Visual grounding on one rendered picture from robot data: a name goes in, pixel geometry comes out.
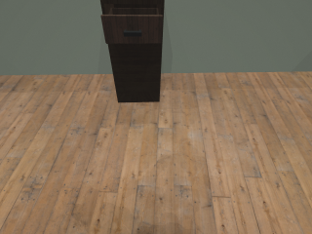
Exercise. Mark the cabinet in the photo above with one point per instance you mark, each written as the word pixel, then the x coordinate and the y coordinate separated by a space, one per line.
pixel 136 68

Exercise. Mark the drawer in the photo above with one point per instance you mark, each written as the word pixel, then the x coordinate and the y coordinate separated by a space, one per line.
pixel 147 20

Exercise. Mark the handle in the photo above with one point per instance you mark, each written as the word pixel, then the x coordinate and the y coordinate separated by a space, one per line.
pixel 132 33

